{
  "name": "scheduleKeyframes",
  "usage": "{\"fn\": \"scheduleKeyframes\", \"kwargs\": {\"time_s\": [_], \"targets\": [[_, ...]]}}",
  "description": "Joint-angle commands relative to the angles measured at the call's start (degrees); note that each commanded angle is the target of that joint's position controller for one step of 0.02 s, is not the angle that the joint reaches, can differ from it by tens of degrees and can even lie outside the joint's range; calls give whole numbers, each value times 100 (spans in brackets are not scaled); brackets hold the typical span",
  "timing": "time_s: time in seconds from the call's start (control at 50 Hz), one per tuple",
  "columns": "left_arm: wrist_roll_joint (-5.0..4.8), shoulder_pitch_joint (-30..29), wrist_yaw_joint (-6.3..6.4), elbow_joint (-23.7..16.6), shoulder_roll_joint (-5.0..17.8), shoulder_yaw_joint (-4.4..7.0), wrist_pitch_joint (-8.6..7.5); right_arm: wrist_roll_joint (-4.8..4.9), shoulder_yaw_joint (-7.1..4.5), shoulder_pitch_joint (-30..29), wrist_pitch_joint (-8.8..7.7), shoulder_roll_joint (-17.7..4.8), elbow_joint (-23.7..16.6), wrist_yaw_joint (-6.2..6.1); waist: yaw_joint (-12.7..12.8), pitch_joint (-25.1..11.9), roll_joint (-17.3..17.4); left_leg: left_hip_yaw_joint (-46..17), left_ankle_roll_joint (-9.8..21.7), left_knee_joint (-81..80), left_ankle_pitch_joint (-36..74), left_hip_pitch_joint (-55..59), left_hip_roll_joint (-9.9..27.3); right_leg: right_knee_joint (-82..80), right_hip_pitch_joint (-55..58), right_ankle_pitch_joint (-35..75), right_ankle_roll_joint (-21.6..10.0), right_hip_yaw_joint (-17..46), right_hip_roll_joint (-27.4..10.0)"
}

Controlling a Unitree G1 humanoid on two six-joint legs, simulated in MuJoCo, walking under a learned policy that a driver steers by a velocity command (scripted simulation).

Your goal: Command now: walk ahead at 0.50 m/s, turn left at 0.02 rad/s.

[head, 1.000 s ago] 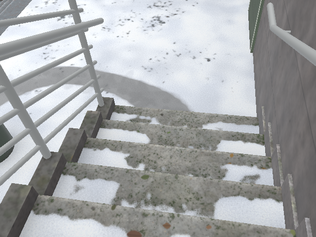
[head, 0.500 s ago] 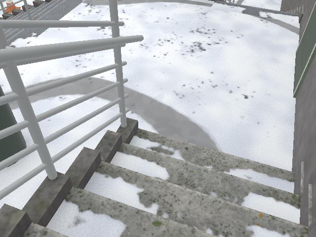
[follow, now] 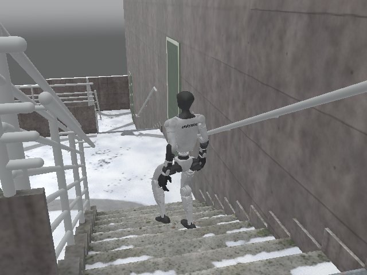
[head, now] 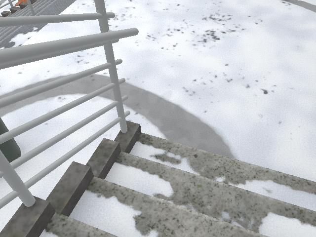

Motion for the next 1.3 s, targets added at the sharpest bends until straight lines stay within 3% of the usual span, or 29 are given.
{"fn": "scheduleKeyframes", "kwargs": {"time_s": [0.02, 0.08, 0.14, 0.22, 0.28, 0.34, 0.36, 0.38, 0.4, 0.42, 0.44, 0.46, 0.48, 0.5, 0.58, 0.6, 0.64, 0.7, 0.78, 0.8, 0.86, 0.88, 0.9, 0.92, 0.96, 1.0, 1.08, 1.12, 1.3], "targets": [[-33, -144, -20, -398, 1096, 222, -157, 68, -42, 447, 57, -85, -42, 100, -438, 109, -1105, 154, -73, -909, 1670, 872, 142, -1646, -900, 2776, -890, 1608, -1542], [-104, 255, 100, -265, 550, 120, -98, 79, -162, -755, -88, -401, -341, 190, -40, 496, -475, -182, 99, -2339, 2933, -487, 376, -1141, 381, 866, -850, 1615, -1181], [113, 206, 86, -311, 718, 137, -157, 78, -77, -1499, -266, -145, -569, 322, 256, 582, -229, 182, 54, -3461, 3839, 479, 213, -941, -251, -237, -818, 1503, -943], [122, 682, 7, -135, 448, 47, -208, 213, 14, -2074, -258, 31, -946, 414, 829, 800, -362, 412, -161, -4625, 3462, 1089, 138, -175, 214, 541, -627, 1289, -814], [187, 773, 235, 52, 503, 47, -44, 280, -20, -1602, -417, -182, -953, 326, 881, 890, -458, 156, -133, -5764, 3185, 1418, 290, 920, 972, 1909, -578, 1424, -716], [104, 692, 188, 33, 897, 145, 222, 128, -145, 909, -601, -502, -109, 195, -65, -295, 154, 281, 32, -5728, 3975, 4690, 477, 4067, -167, 1583, -657, 1053, -318], [-117, 1121, 114, 14, 659, 207, 220, 145, -217, 1721, -561, -796, 67, 222, -209, -1308, 882, -517, 385, -3749, 6089, 7098, 1508, 6037, -2015, -2459, -316, 733, 232], [-274, 1540, 193, -51, 782, 167, 199, 222, -256, 2057, -498, -890, -8, 316, -286, -2387, 596, -1362, 880, -2854, 5983, 8358, 2439, 7141, -3260, -2924, -275, 829, -100], [-187, 884, 218, -244, 813, 126, 189, 201, -331, 2031, -465, -980, -107, 336, -637, -2427, 557, -1975, 1358, -3391, 3629, 8384, 2761, 7427, -4324, -2527, -297, 782, -353], [-30, 72, 194, -481, 793, 100, 206, 119, -361, 1699, -417, -969, -162, 153, -714, -1766, 715, -2433, 1634, -4506, 542, 7213, 2817, 7213, -4897, -1818, -183, 438, -446], [185, -592, 124, -601, 1066, 221, 201, 176, -169, 990, -454, -323, -350, 78, -442, -782, -312, -1803, 1355, -5128, -79, 5516, 2348, 5604, -4375, -502, -69, 723, -683], [376, -857, 57, -631, 964, 258, 240, 121, -174, 852, -547, -365, -265, 55, -352, -271, 40, -1774, 1301, -4987, 856, 4310, 2381, 4873, -3704, -43, -6, 917, -798], [339, -697, -12, -567, 800, 275, 313, 61, -168, 863, -608, -345, -159, 65, -47, 232, -159, -1078, 1041, -5090, 1768, 3171, 1949, 3819, -2967, 334, 84, 956, -917], [348, -701, -47, -571, 577, 248, 400, 187, -238, 878, -694, -472, -55, 57, 123, 346, 24, -688, 954, -5177, 2200, 2499, 1639, 3119, -2309, 733, 201, 863, -852], [271, -264, -101, -472, 392, 217, 442, 198, -270, 675, -626, -536, -240, 144, 384, -389, 503, -80, 866, -4560, 3013, 2514, 1687, 3091, -1752, 1970, 54, 271, -641], [240, -739, -127, -672, 488, 273, 434, 270, -216, 915, -661, -226, -187, 183, 292, -142, 125, 10, 762, -4557, 2288, 2571, 1518, 2574, -2143, 2887, -50, 480, -672], [303, -1665, -107, -977, 557, 327, 390, 356, -158, 1409, -725, -21, 64, 20, -73, 123, 332, -69, 510, -4082, 1135, 3377, 1568, 1867, -3135, 3769, -134, 887, -667], [235, -2333, -279, -1252, 563, 296, 323, 276, -93, 1229, -763, -142, 0, -31, -104, 318, 146, 581, 183, -3684, 84, 2583, 1328, 227, -1913, 5239, -53, 437, -492], [49, -3144, -443, -1383, 381, 157, 305, 184, -139, 1725, -516, -399, 5, -240, -754, 989, -124, 587, 115, -2900, -501, 2846, 1472, -1315, -1560, 5112, 183, 96, -597], [115, -3003, -427, -1323, 386, 152, 337, 186, -125, 1961, -423, -385, 96, -320, -792, 1016, 9, 608, 148, -2558, -64, 2953, 1473, -1518, -1288, 4573, 169, -43, -573], [278, -697, -312, -364, 823, 336, 255, 229, -196, 1680, -273, -685, 56, -325, 351, 47, -399, 1040, 124, 516, 668, 2616, 1100, -2069, 1159, 4679, -129, -349, -232], [357, -425, -277, -157, 1402, 493, 248, 340, -180, 2254, -233, -408, 18, -288, 145, -514, -1551, 1513, -106, 2680, -3333, 1168, 301, -1051, 2899, 7492, -272, 110, -904], [173, -137, -345, -383, 1822, 555, 317, 598, -162, 2440, -205, -345, -295, -270, 236, -1869, -1720, 924, -340, 4850, -4835, -897, 140, 920, 5155, 9880, -1136, 1521, -2200], [-111, -200, -285, -731, 1852, 582, 427, 605, -150, 1765, -197, -569, -610, -268, 699, -2635, -999, 656, -426, 5200, -4271, -1419, 297, 320, 5096, 9564, -1563, 2265, -2667], [-35, -1050, 44, -1050, 1540, 454, 601, 294, -16, 930, -43, -234, -1029, -321, 368, -1886, -463, 349, -588, 4733, -3254, -1944, 269, -885, 3291, 5565, -1985, 2797, -2797], [97, -1390, 76, -1204, 1127, 230, 593, 98, -12, 653, 266, -335, -1079, -383, 71, -922, -229, 63, -442, 4044, -2190, -1068, 336, -1314, 858, 4116, -1755, 2669, -2336], [148, -1656, 36, -1322, 1125, 87, 348, 49, 79, 386, 448, -36, -1348, -409, -300, -759, -417, 31, -531, 3810, -802, -1142, -110, -1044, -562, 3776, -1299, 2380, -1424], [14, -1462, 153, -1321, 958, -34, 356, 67, 172, -307, 489, 124, -1792, -334, -198, -651, -412, 55, -747, 3138, -258, -1547, -286, -949, -627, 2868, -1077, 2468, -1104], [118, -816, 322, -1878, 1022, -71, 512, 107, 248, -1307, 627, 123, -2526, -244, 312, -631, -845, -121, -1164, 3317, -805, -2434, -672, -1253, 542, 458, -772, 3606, -915]]}}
